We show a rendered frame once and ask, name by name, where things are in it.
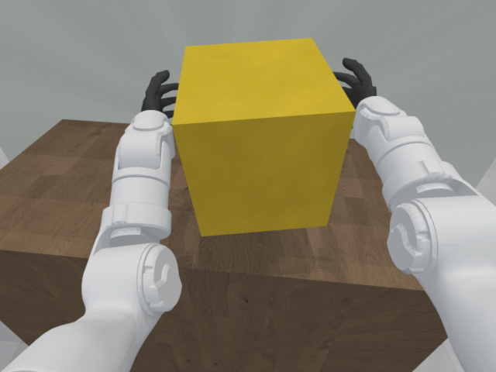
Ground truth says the carton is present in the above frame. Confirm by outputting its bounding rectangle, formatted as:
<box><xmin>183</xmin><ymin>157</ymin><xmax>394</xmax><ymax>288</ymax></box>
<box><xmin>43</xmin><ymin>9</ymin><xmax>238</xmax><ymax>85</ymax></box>
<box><xmin>172</xmin><ymin>38</ymin><xmax>356</xmax><ymax>236</ymax></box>

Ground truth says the right robot forearm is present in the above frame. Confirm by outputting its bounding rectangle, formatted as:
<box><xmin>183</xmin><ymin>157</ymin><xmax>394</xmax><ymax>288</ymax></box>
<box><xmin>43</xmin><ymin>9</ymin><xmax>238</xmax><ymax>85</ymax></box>
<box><xmin>353</xmin><ymin>96</ymin><xmax>496</xmax><ymax>214</ymax></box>

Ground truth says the robot right hand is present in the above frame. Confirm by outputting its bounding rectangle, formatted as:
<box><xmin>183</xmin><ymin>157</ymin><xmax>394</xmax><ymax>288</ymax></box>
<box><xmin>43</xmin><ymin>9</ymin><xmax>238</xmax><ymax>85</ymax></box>
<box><xmin>333</xmin><ymin>58</ymin><xmax>377</xmax><ymax>128</ymax></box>

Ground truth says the left robot forearm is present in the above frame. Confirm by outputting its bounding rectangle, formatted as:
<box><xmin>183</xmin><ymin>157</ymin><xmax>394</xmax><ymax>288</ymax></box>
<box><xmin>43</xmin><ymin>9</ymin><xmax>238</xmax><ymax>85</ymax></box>
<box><xmin>81</xmin><ymin>110</ymin><xmax>175</xmax><ymax>301</ymax></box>

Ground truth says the robot left hand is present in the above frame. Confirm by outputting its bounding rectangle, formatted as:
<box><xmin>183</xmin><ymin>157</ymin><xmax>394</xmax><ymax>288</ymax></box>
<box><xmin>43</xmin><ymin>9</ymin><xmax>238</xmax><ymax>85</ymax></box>
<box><xmin>141</xmin><ymin>70</ymin><xmax>179</xmax><ymax>125</ymax></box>

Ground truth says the left robot upper arm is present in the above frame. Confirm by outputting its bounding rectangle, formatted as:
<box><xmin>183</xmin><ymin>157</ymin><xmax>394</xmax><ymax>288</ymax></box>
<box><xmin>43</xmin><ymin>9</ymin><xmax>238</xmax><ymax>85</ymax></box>
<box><xmin>1</xmin><ymin>243</ymin><xmax>182</xmax><ymax>372</ymax></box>

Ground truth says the pedestal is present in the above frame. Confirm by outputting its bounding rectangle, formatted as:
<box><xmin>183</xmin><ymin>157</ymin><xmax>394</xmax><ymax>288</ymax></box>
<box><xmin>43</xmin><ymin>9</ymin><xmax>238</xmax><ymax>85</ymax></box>
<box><xmin>0</xmin><ymin>119</ymin><xmax>448</xmax><ymax>372</ymax></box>

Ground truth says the right robot upper arm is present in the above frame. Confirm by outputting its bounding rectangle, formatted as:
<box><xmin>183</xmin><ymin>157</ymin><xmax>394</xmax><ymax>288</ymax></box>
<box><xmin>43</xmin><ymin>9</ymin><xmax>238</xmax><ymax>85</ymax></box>
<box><xmin>387</xmin><ymin>195</ymin><xmax>496</xmax><ymax>372</ymax></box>

